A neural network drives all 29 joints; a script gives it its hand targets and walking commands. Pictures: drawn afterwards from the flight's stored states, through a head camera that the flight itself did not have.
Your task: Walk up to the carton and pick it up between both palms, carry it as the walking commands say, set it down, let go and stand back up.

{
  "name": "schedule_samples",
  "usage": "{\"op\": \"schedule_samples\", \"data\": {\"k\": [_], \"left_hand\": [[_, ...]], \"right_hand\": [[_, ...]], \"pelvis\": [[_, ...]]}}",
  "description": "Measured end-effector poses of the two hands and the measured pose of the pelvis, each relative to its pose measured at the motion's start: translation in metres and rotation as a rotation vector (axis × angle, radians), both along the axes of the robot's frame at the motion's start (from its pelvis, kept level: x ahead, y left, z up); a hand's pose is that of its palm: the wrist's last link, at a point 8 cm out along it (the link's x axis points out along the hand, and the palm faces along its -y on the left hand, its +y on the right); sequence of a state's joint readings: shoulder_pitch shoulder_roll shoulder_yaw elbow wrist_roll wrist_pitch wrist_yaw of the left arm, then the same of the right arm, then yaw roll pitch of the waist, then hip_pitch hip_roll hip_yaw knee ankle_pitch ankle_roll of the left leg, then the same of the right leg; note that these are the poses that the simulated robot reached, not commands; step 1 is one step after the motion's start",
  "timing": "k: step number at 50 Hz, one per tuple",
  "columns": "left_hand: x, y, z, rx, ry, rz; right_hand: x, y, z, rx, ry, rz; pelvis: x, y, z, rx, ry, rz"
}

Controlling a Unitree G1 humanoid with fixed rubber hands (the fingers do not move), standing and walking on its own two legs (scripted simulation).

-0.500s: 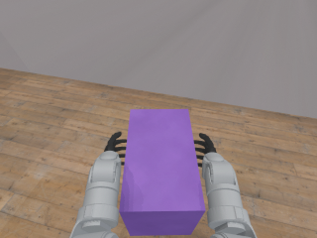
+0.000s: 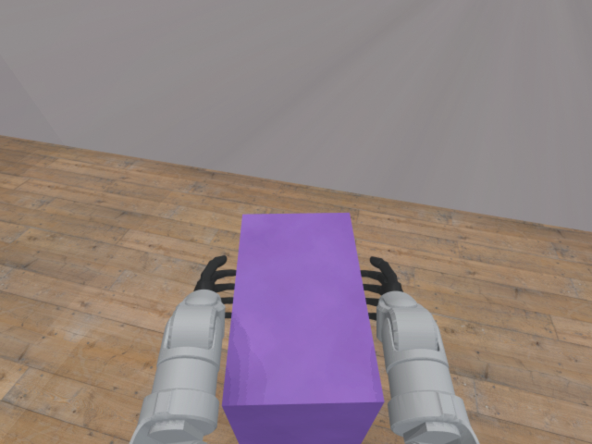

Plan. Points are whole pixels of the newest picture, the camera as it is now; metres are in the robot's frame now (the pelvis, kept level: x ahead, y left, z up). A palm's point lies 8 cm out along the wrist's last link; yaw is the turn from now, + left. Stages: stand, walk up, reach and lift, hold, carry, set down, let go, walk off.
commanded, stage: hold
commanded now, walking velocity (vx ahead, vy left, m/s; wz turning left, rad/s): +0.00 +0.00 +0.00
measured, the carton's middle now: (298, 328) +0.31 +0.00 -0.02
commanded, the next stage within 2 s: carry in 1.28 s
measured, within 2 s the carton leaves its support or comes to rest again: neither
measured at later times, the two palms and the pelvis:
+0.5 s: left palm (206, 307) +0.29 +0.13 +0.06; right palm (393, 311) +0.29 -0.13 +0.06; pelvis -0.01 +0.00 +0.00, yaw +0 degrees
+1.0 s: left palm (206, 307) +0.29 +0.13 +0.06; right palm (393, 311) +0.29 -0.13 +0.06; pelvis +0.00 +0.00 +0.00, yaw +0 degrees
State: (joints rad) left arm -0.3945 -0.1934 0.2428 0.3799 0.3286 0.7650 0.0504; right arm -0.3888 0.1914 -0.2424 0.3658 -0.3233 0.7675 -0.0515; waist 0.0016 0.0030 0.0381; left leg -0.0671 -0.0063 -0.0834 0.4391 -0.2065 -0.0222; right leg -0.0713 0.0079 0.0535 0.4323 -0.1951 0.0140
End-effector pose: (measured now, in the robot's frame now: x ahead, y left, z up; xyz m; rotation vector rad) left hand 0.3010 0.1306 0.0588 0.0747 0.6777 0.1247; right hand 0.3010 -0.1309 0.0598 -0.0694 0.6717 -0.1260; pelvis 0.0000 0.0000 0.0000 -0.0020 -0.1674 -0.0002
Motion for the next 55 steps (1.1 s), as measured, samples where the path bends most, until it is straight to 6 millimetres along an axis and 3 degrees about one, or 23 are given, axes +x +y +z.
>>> {"op": "schedule_samples", "data": {"k": [21, 55], "left_hand": [[-0.0071, -0.0012, 0.0014, 0.002, -0.001, -0.008], [-0.0071, -0.0006, -0.0011, 0.001, 0.001, -0.022]], "right_hand": [[-0.0096, -0.0012, -0.001, 0.007, -0.001, -0.01], [-0.0081, -0.0025, -0.0044, 0.001, 0.007, 0.012]], "pelvis": [[-0.0072, 0.0018, -0.0022, 0.001, -0.007, -0.003], [0.0002, -0.0006, 0.0, 0.0, 0.004, 0.003]]}}
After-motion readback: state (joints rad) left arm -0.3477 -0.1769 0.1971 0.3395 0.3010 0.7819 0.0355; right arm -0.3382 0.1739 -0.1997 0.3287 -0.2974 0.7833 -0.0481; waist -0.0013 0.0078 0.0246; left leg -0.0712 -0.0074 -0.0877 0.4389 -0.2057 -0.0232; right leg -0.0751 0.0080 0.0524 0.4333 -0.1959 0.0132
